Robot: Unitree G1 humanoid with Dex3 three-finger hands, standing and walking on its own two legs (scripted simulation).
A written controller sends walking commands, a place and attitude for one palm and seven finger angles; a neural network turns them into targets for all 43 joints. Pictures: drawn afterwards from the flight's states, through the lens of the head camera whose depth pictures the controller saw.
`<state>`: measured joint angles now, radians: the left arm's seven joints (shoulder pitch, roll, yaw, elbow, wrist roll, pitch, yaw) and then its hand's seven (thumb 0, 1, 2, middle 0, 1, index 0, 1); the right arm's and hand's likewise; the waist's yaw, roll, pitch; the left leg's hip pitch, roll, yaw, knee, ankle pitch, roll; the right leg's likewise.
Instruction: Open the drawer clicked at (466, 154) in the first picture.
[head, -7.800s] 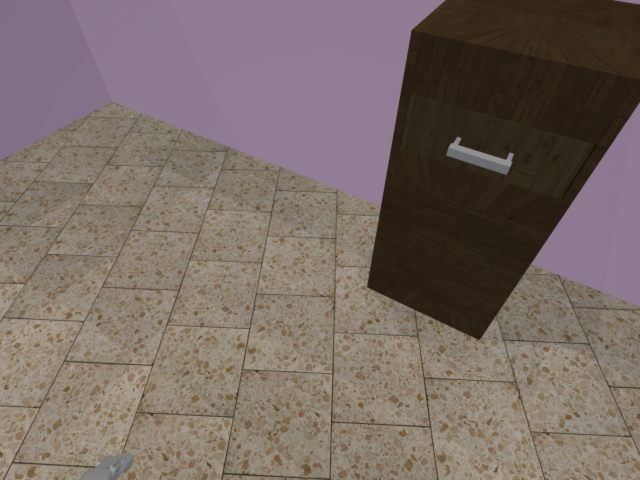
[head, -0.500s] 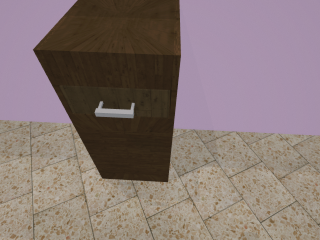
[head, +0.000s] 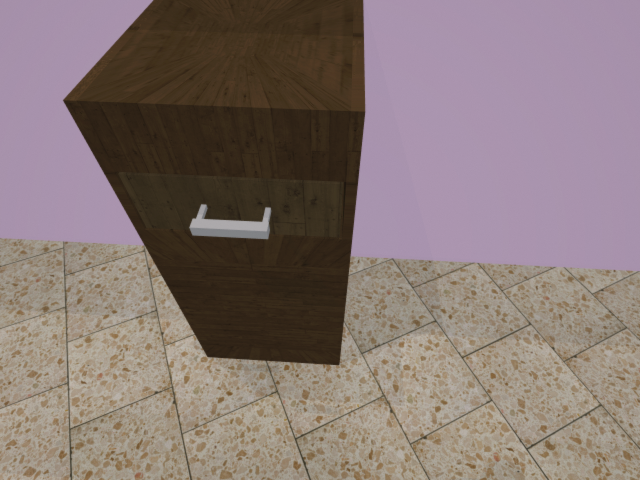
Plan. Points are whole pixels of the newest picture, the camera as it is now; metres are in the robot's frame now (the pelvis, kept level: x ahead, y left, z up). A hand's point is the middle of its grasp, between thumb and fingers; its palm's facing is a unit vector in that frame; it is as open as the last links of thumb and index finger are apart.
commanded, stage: raise the hand with hooked fingers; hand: left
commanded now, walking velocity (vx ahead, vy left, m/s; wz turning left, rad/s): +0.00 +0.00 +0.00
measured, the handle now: (232, 220) +0.53 +0.21 -0.04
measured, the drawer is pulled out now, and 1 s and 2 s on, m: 0.00 0.00 0.00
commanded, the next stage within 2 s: move the hooked fingers above the handle in 1.84 s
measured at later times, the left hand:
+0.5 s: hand out of the picture +0.12 +0.21 -0.06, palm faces +0.03 -0.06 -1.00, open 9.4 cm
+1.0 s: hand (132, 390) +0.20 +0.25 +0.01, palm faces +0.08 -0.10 -0.99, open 12.3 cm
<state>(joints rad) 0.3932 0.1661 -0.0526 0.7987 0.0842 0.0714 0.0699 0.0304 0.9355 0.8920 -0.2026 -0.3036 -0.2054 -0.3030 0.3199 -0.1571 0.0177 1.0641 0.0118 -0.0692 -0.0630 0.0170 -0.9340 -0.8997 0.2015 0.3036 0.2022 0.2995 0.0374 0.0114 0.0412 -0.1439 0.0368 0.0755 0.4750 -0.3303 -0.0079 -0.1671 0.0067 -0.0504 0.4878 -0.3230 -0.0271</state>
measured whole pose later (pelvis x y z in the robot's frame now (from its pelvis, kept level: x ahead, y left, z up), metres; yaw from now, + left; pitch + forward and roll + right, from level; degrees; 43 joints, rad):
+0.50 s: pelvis -0.07 -0.02 -0.05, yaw +1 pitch +11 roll +2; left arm 0.34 0.35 -0.10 0.06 1.13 -0.06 0.51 0.00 0.43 0.70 -0.26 -0.60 -0.26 -0.60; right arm 0.02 -0.25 -0.05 0.52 -0.08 0.06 0.01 0.00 -0.91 -0.90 0.20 0.30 0.20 0.30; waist 0.13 -0.01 -0.10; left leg -0.68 0.02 0.03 0.92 -0.42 -0.03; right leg -0.72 -0.02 -0.06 0.97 -0.45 -0.06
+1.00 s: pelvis -0.06 +0.02 -0.02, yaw +0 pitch +5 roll +0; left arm 0.16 0.38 -0.06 0.04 1.02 -0.01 0.34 0.00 -0.15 0.45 -0.30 -0.97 -0.30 -0.97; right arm 0.18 -0.27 -0.05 0.63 -0.05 0.08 -0.03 0.01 -0.91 -0.90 0.20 0.30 0.20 0.30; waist 0.06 0.05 -0.03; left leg -0.44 0.00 0.05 0.69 -0.34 0.02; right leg -0.46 -0.03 -0.03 0.70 -0.34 -0.01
